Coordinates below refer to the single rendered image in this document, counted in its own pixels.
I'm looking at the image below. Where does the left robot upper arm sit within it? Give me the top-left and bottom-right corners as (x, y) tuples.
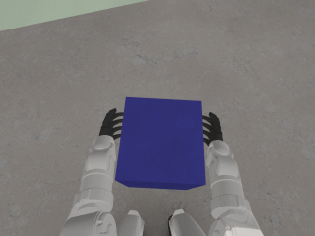
(60, 210), (117, 236)

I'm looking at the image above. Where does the robot right shin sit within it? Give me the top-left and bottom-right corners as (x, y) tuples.
(172, 209), (185, 218)

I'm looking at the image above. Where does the left robot forearm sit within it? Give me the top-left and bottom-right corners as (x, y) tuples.
(59, 135), (116, 236)

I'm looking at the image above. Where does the robot right hand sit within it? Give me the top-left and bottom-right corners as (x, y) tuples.
(202, 112), (223, 146)

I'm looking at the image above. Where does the right robot forearm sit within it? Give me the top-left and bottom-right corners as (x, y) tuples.
(205, 140), (262, 232)

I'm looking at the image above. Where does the carton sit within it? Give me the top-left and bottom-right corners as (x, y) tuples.
(115, 97), (206, 190)

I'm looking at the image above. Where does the robot right thigh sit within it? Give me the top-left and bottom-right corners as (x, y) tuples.
(169, 213), (206, 236)

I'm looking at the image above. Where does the robot left hand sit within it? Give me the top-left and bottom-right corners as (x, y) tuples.
(99, 108), (124, 140)

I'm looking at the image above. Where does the right robot upper arm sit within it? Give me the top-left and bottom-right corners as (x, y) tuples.
(208, 217), (264, 236)

